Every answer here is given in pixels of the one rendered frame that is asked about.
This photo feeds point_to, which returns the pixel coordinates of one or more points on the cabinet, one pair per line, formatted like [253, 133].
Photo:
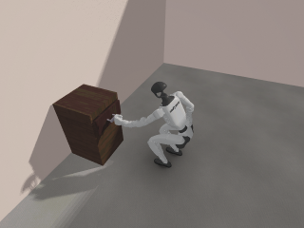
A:
[76, 112]

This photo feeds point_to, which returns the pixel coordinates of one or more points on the robot left forearm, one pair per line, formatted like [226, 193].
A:
[131, 124]

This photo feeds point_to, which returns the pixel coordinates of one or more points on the robot foot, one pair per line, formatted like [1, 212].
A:
[159, 162]
[172, 151]

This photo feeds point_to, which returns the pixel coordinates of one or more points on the right robot upper arm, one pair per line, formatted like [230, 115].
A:
[184, 100]

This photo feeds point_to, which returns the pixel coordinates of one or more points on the drawer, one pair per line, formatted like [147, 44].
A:
[101, 123]

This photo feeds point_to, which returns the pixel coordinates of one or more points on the left robot foot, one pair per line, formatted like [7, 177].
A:
[159, 162]

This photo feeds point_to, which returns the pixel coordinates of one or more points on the left robot upper arm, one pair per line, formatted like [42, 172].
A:
[157, 114]

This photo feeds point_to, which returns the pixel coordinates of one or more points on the robot right forearm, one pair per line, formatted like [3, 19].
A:
[189, 114]

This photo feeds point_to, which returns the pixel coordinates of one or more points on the right robot foot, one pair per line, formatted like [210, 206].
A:
[172, 151]

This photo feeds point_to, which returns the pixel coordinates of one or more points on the left robot hand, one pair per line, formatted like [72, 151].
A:
[118, 119]

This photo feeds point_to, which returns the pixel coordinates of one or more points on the handle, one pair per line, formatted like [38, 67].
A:
[112, 120]

